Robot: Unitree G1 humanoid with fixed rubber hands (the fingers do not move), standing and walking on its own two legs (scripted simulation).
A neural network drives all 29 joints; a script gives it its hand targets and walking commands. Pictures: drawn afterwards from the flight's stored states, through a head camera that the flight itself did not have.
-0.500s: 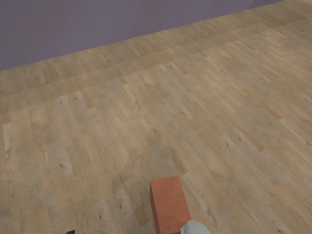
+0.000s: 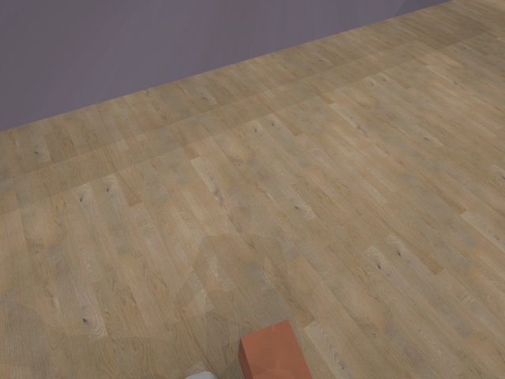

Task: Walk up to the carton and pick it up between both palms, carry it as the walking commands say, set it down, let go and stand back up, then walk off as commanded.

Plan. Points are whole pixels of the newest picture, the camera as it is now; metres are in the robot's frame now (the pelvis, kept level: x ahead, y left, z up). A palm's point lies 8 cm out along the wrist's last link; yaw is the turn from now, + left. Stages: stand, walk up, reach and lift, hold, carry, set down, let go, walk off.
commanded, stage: walk off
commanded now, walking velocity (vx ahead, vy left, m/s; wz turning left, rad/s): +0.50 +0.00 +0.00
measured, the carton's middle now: out of the picture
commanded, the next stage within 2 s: stand in 0.42 s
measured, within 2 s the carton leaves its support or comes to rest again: rests again in 0.40 s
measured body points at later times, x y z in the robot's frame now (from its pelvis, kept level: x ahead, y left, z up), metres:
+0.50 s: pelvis +0.06 -0.05 +0.01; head +0.10 -0.04 +0.46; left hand +0.23 +0.19 -0.12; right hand +0.01 -0.31 -0.13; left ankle +0.05 +0.08 -0.74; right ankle +0.06 -0.21 -0.73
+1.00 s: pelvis +0.06 -0.05 -0.01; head +0.07 -0.04 +0.44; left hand +0.13 +0.19 -0.16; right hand +0.09 -0.31 -0.15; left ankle +0.15 +0.06 -0.74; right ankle +0.05 -0.19 -0.74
